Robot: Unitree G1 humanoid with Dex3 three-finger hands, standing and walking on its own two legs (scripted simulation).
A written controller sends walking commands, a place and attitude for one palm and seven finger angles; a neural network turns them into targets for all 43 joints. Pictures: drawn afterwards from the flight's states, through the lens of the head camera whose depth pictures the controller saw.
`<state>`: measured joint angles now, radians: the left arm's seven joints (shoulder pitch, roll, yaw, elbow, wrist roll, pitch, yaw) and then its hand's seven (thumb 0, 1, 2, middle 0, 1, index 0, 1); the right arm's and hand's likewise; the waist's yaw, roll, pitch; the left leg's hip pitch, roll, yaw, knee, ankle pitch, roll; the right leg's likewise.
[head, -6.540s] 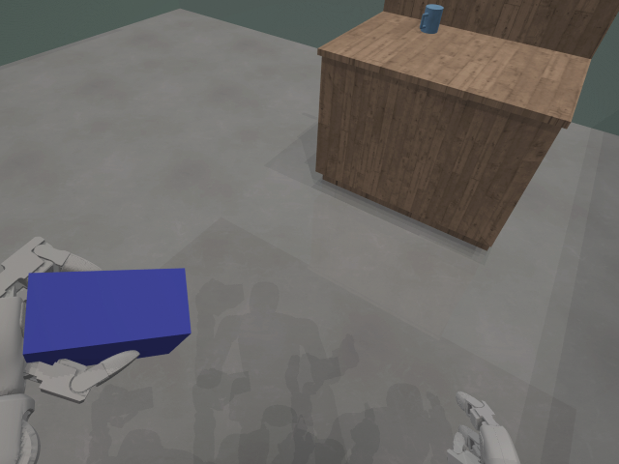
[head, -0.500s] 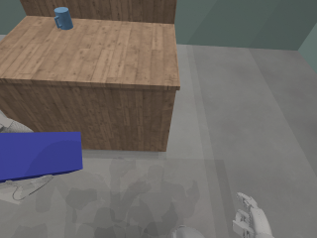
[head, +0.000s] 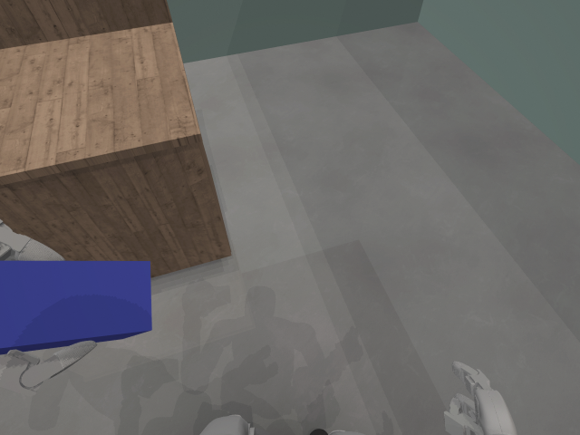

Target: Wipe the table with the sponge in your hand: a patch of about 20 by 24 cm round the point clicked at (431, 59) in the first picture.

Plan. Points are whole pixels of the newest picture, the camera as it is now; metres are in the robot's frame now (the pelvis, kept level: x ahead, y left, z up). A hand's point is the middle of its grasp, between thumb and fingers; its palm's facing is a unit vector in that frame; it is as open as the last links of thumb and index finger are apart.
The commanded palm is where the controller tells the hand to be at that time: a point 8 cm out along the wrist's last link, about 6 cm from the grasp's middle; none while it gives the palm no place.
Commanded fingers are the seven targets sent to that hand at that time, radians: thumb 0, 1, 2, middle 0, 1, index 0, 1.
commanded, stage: take the last steps up to it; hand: left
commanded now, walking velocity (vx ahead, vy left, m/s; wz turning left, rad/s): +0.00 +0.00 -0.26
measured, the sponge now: (90, 305) +0.22 +0.20 +0.14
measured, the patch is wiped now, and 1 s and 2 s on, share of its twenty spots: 0.00 0.00 0.00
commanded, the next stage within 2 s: come to a stop and stand still in 1.98 s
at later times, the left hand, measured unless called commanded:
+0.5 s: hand (47, 344) +0.18 +0.22 +0.16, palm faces +0.39 -0.82 -0.41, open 10.5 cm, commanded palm +0.12 +0.27 +0.18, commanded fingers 0.00 0.10 1.30 -1.20 -1.60 -1.20 -1.60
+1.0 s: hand (6, 260) +0.26 +0.28 +0.18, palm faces +0.37 -0.81 -0.45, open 10.5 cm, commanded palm +0.20 +0.33 +0.18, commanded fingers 0.00 0.10 1.30 -1.20 -1.60 -1.20 -1.60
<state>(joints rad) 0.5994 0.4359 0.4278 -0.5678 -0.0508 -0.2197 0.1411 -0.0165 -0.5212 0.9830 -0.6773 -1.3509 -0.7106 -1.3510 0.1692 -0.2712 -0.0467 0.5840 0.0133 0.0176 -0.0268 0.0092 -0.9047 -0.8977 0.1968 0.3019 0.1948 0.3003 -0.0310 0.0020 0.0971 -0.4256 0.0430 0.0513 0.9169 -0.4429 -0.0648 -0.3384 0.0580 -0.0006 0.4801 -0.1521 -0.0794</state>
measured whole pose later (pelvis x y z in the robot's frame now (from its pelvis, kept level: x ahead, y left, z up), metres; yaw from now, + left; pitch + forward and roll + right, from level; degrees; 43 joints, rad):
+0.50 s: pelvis -0.04 -0.01 +0.00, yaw +1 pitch -2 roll +0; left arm 0.39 0.31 0.28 -0.36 0.00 -0.21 0.12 -0.02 -0.52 0.98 -0.68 -1.35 -0.71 -1.35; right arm 0.22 -0.19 0.02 0.69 0.00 -0.04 -0.03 0.01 -0.90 -0.90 0.20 0.30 0.20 0.30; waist 0.02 0.06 0.02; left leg -0.46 0.04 0.03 1.04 -0.37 -0.01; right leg -0.23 -0.03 -0.13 0.56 -0.31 -0.04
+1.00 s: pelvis +0.04 +0.05 +0.00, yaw +0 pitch +0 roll +1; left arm 0.47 0.38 0.36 -0.51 -0.02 -0.24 0.14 -0.02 -0.52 0.98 -0.68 -1.35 -0.71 -1.35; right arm 0.19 -0.15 0.00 0.61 0.01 -0.12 -0.03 0.01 -0.90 -0.90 0.20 0.30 0.20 0.30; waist 0.00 0.00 0.05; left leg -0.25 0.03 0.16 0.52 -0.27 0.03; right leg -0.41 -0.07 -0.13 0.87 -0.44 0.03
